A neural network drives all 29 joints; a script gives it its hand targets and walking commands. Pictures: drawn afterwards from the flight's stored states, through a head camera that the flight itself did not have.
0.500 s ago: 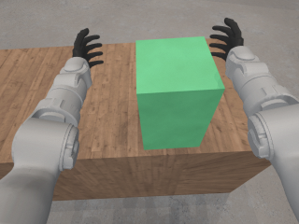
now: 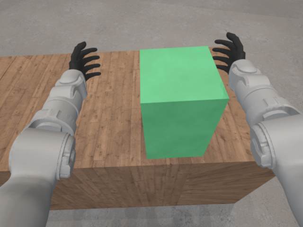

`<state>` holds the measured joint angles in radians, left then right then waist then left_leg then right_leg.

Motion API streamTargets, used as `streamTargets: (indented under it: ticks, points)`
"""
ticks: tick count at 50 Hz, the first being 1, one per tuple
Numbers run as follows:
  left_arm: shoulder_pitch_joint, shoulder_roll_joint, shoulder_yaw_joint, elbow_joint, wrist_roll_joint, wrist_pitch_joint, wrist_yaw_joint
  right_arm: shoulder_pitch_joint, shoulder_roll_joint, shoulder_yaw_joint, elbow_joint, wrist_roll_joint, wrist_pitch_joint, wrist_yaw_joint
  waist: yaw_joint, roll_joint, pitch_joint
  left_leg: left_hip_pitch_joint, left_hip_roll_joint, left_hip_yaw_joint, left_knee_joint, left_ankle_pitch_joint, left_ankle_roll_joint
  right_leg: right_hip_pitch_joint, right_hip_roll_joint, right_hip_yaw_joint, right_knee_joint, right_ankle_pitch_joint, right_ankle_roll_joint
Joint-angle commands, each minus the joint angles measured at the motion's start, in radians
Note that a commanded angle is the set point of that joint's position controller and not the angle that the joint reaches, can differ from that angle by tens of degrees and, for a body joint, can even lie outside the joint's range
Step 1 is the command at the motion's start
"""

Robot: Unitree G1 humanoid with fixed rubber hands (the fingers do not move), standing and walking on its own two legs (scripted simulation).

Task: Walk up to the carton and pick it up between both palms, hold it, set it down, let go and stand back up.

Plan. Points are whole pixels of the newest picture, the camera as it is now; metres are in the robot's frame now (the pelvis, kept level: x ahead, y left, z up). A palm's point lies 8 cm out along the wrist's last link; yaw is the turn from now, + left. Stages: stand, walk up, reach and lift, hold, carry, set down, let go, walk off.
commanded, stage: let go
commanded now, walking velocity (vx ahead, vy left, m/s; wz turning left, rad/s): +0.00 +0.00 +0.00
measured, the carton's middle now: (174, 107) +0.48 -0.02 +0.02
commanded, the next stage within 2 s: stand in 0.56 s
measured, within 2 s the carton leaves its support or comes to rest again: neither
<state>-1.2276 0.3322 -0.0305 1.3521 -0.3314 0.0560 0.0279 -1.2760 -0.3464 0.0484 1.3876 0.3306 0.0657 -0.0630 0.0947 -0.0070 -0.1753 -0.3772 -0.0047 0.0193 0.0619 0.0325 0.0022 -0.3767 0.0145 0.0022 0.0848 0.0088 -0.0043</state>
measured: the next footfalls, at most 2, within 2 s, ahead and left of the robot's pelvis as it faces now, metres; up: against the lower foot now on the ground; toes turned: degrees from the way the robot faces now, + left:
left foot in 1.50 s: +0.12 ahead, +0.13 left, +0.01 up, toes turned -4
right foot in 1.72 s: +0.21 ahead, -0.06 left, +0.00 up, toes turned -5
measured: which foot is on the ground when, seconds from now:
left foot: down 0.00-1.00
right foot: down 0.00-1.00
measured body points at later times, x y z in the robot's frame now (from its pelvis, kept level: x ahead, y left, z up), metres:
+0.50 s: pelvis -0.01 +0.01 +0.00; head +0.03 +0.01 +0.45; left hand +0.44 +0.28 +0.17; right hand +0.49 -0.16 +0.18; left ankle +0.01 +0.11 -0.75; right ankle +0.01 -0.11 -0.75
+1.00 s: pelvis +0.10 +0.01 -0.02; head +0.15 +0.02 +0.43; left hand +0.10 +0.30 -0.16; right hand +0.04 -0.26 -0.15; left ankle +0.01 +0.12 -0.75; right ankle +0.01 -0.11 -0.75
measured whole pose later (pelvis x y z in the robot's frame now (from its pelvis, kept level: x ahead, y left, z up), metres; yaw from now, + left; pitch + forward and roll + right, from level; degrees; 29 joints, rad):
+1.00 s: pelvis +0.10 +0.01 -0.02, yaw -1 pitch +9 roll -1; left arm 0.37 0.31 0.07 1.01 0.07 -0.10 -0.02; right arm 0.42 -0.24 -0.07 1.08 -0.09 -0.07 0.03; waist 0.00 -0.02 -0.07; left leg -0.26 0.02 0.05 0.45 -0.32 0.01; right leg -0.25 0.02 0.02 0.44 -0.34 0.00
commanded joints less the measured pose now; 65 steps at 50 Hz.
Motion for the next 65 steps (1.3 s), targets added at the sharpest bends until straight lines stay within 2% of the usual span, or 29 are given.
streamTargets:
  ticks: [1, 12, 24, 28, 29, 30, 32, 34, 35, 36, 37, 40, 41, 43, 44, 45, 47, 48, 50, 52, 53, 54, 56, 57, 58, 59, 60, 62, 65]
  points:
    - [-0.37, 0.143, 0.017, -0.171, -0.007, -0.044, -0.019, -0.358, -0.125, -0.031, -0.166, -0.015, -0.041, -0.014, -0.005, -0.009, -0.617, 0.339, -0.014, -0.018, 0.119, 0.377, -0.073, 0.251, 0.001, 0.029, 0.072, 0.279, 0.066]
    - [-0.355, 0.188, 0.001, -0.164, -0.056, -0.074, -0.05, -0.338, -0.103, 0.0, -0.177, 0.009, -0.051, -0.026, 0.001, -0.046, -0.533, 0.285, -0.01, -0.02, 0.138, 0.316, -0.078, 0.255, 0.0, 0.025, 0.108, 0.214, 0.069]
    - [-0.366, 0.214, -0.005, -0.119, -0.061, -0.084, -0.079, -0.337, -0.15, -0.02, -0.079, 0.016, -0.076, -0.007, 0.012, 0.051, -0.453, 0.281, -0.015, -0.002, 0.142, 0.126, -0.071, 0.129, -0.01, 0.025, 0.111, -0.008, 0.062]
    - [-0.352, 0.24, 0.011, -0.051, -0.08, -0.115, -0.104, -0.408, -0.148, -0.009, -0.117, 0.024, -0.113, 0.002, -0.003, -0.043, -0.467, 0.308, -0.018, -0.026, 0.154, 0.137, -0.094, 0.07, -0.003, 0.006, 0.121, -0.004, 0.061]
    - [0.545, 0.158, 0.147, -0.04, 0.192, -0.133, -0.132, 0.522, -0.237, -0.068, -0.187, -0.271, -0.131, 0.031, -0.06, -0.021, -0.273, 0.382, 0.004, -0.071, 0.207, 0.073, -0.066, 0.281, -0.018, 0.083, 0.23, -0.008, 0.029]
    - [0.841, 0.094, 0.189, 0.013, 0.347, -0.109, -0.151, 0.698, -0.206, -0.107, -0.152, -0.329, -0.118, 0.054, -0.013, 0.05, -0.322, 0.432, 0.097, -0.097, 0.191, 0.124, -0.083, 0.242, -0.064, 0.141, 0.23, -0.072, 0.01]
    - [0.973, 0.041, 0.208, -0.092, 0.438, -0.043, -0.201, 0.889, -0.079, -0.104, -0.274, -0.368, -0.078, 0.081, -0.035, 0.025, -0.175, 0.321, 0.192, -0.138, 0.224, -0.317, -0.071, 0.032, -0.136, 0.114, 0.186, -0.407, -0.001]
    - [0.982, 0.026, 0.188, -0.224, 0.439, -0.044, -0.208, 0.906, -0.033, -0.099, -0.404, -0.36, -0.088, 0.107, -0.065, -0.034, 0.128, 0.149, 0.179, -0.132, 0.229, -0.362, -0.046, -0.093, -0.112, 0.08, 0.204, -0.379, -0.023]
    - [0.986, 0.04, 0.177, -0.284, 0.431, -0.054, -0.197, 0.999, -0.086, -0.12, -0.429, -0.355, -0.096, 0.112, -0.074, 0.078, 0.206, 0.07, 0.17, -0.117, 0.218, -0.402, -0.039, -0.064, -0.123, 0.096, 0.199, -0.316, -0.023]
    - [1.017, 0.006, 0.158, -0.296, 0.418, -0.062, -0.195, 1.062, -0.049, -0.106, -0.445, -0.35, -0.106, 0.108, -0.088, 0.037, 0.294, -0.019, 0.163, -0.114, 0.189, -0.442, -0.036, -0.084, -0.114, 0.085, 0.207, -0.329, -0.008]
    - [1.115, 0.033, 0.165, -0.286, 0.429, -0.064, -0.184, 1.149, -0.096, -0.127, -0.441, -0.367, -0.11, 0.101, -0.082, 0.103, 0.246, -0.036, 0.152, -0.107, 0.24, -0.591, -0.03, -0.051, -0.114, 0.069, 0.22, -0.377, -0.016]
    - [1.282, 0.072, 0.157, -0.412, 0.442, -0.129, -0.154, 1.215, -0.051, -0.145, -0.534, -0.401, -0.146, 0.097, -0.047, 0.033, 0.177, 0.074, 0.111, -0.036, 0.457, -0.562, -0.003, -0.116, -0.202, 0.203, 0.164, -0.47, -0.077]
    - [1.294, 0.124, 0.159, -0.465, 0.443, -0.144, -0.14, 1.228, -0.06, -0.159, -0.541, -0.414, -0.164, 0.092, -0.053, -0.002, 0.115, 0.09, 0.103, -0.036, 0.492, -0.486, -0.006, -0.036, -0.194, 0.174, 0.171, -0.393, -0.072]
    - [1.293, 0.194, 0.163, -0.48, 0.424, -0.153, -0.106, 1.383, -0.038, -0.153, -0.496, -0.415, -0.185, 0.089, -0.077, -0.3, 0.009, 0.016, 0.11, -0.072, 0.508, -0.457, 0.011, 0.154, -0.24, 0.165, 0.17, -0.424, -0.079]
    - [1.365, 0.205, 0.161, -0.484, 0.42, -0.166, -0.082, 1.392, -0.029, -0.144, -0.511, -0.424, -0.189, 0.082, -0.052, -0.357, -0.051, 0.031, 0.126, -0.1, 0.443, -0.407, 0.012, 0.226, -0.238, 0.165, 0.214, -0.275, -0.076]
    - [1.414, 0.165, 0.144, -0.479, 0.408, -0.176, -0.071, 1.383, -0.089, -0.16, -0.5, -0.429, -0.192, 0.087, -0.015, -0.344, -0.06, 0.091, 0.116, -0.094, 0.465, -0.376, -0.004, 0.195, -0.22, 0.192, 0.218, -0.186, -0.082]
    - [1.456, 0.161, 0.12, -0.482, 0.406, -0.19, -0.032, 1.434, -0.103, -0.164, -0.493, -0.42, -0.186, 0.092, -0.053, -0.146, -0.063, 0.119, 0.107, -0.078, 0.35, -0.282, -0.009, 0.277, -0.207, 0.154, 0.306, 0.231, -0.076]
    - [1.474, 0.123, 0.114, -0.472, 0.397, -0.19, -0.024, 1.52, -0.082, -0.157, -0.465, -0.423, -0.188, 0.091, -0.083, -0.092, -0.023, 0.169, 0.143, -0.083, 0.248, -0.124, -0.015, 0.26, -0.197, 0.112, 0.394, 0.296, -0.055]
    - [1.574, 0.105, 0.094, -0.47, 0.379, -0.187, -0.001, 1.611, -0.118, -0.162, -0.42, -0.415, -0.182, 0.079, -0.065, 0.196, -0.046, 0.326, 0.16, -0.033, 0.316, 0.337, -0.009, 0.243, -0.177, 0.119, 0.452, 0.467, -0.001]
    - [1.652, 0.151, 0.105, -0.404, 0.367, -0.161, 0.014, 1.828, -0.084, -0.156, -0.348, -0.398, -0.161, 0.068, -0.118, 0.203, -0.096, 0.528, 0.239, -0.081, 0.344, 0.758, -0.002, 0.146, -0.139, 0.083, 0.502, 0.046, 0.012]
    - [1.656, 0.094, 0.085, -0.394, 0.368, -0.151, 0.01, 1.794, -0.084, -0.14, -0.368, -0.397, -0.151, 0.067, -0.097, 0.152, -0.03, 0.503, 0.231, -0.037, 0.362, 0.678, 0.017, 0.085, -0.123, 0.063, 0.403, -0.06, 0.017]
    - [1.648, 0.072, 0.068, -0.405, 0.373, -0.145, 0.004, 1.784, -0.089, -0.146, -0.359, -0.402, -0.132, 0.056, -0.102, 0.194, 0.034, 0.534, 0.223, -0.028, 0.347, 0.642, 0.02, -0.02, -0.111, 0.077, 0.376, -0.196, 0.023]
    - [1.593, 0.083, 0.058, -0.408, 0.381, -0.129, 0.005, 1.789, -0.054, -0.122, -0.36, -0.401, -0.11, 0.042, -0.139, 0.186, 0.231, 0.421, 0.207, -0.033, 0.325, 0.752, 0.03, -0.024, -0.079, 0.031, 0.305, -0.25, 0.034]
    - [1.584, 0.105, 0.058, -0.412, 0.384, -0.134, 0.007, 1.807, -0.067, -0.11, -0.363, -0.402, -0.108, 0.036, -0.151, 0.058, 0.257, 0.386, 0.187, -0.011, 0.324, 0.74, 0.026, 0.011, -0.077, 0.026, 0.297, -0.11, 0.034]
    - [1.574, 0.094, 0.056, -0.412, 0.382, -0.141, -0.001, 1.851, -0.114, -0.119, -0.346, -0.4, -0.111, 0.033, -0.152, 0.02, 0.163, 0.405, 0.196, -0.028, 0.332, 0.764, 0.021, 0.138, -0.093, 0.027, 0.281, 0.036, 0.028]
    - [1.608, 0.103, 0.058, -0.415, 0.383, -0.141, 0.0, 1.855, -0.136, -0.123, -0.331, -0.389, -0.109, 0.033, -0.147, 0.079, 0.17, 0.376, 0.19, -0.012, 0.315, 0.681, 0.013, 0.157, -0.112, 0.041, 0.269, 0.074, 0.026]
    - [1.621, 0.134, 0.066, -0.429, 0.377, -0.135, 0.006, 1.79, -0.185, -0.134, -0.348, -0.393, -0.115, 0.033, -0.121, 0.024, 0.214, 0.366, 0.179, -0.003, 0.326, 0.606, 0.012, 0.167, -0.125, 0.064, 0.26, 0.225, 0.028]
    - [1.625, 0.138, 0.057, -0.416, 0.376, -0.137, 0.011, 1.852, -0.202, -0.128, -0.351, -0.379, -0.134, 0.027, -0.139, 0.015, 0.071, 0.385, 0.147, 0.028, 0.368, 0.799, -0.023, 0.326, -0.123, 0.055, 0.388, 0.574, 0.02]
    - [1.652, 0.152, 0.06, -0.416, 0.364, -0.136, 0.016, 1.859, -0.161, -0.102, -0.346, -0.367, -0.145, 0.038, -0.13, -0.009, 0.016, 0.409, 0.136, 0.046, 0.398, 0.82, -0.002, 0.322, -0.112, 0.034, 0.401, 0.522, 0.022]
